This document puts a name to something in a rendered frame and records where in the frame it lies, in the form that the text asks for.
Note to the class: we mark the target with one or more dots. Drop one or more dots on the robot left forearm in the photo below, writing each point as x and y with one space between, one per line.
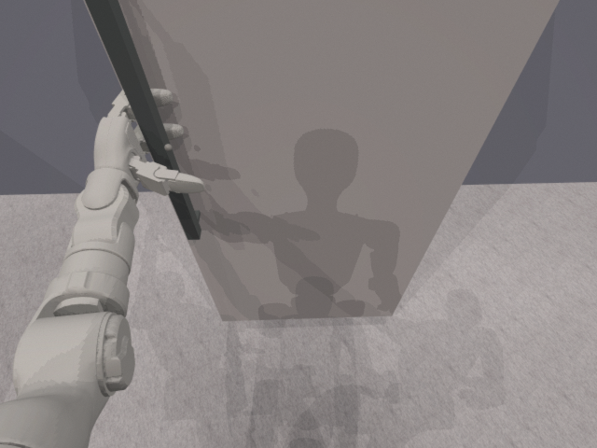
98 259

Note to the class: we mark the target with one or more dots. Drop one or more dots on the handle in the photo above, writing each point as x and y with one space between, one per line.
114 32

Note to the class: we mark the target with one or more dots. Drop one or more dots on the left robot hand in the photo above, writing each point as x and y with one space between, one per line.
116 143

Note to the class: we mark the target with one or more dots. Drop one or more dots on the robot left upper arm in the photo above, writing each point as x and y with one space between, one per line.
68 367

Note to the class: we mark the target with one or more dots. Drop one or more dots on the fridge door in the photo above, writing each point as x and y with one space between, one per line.
331 136

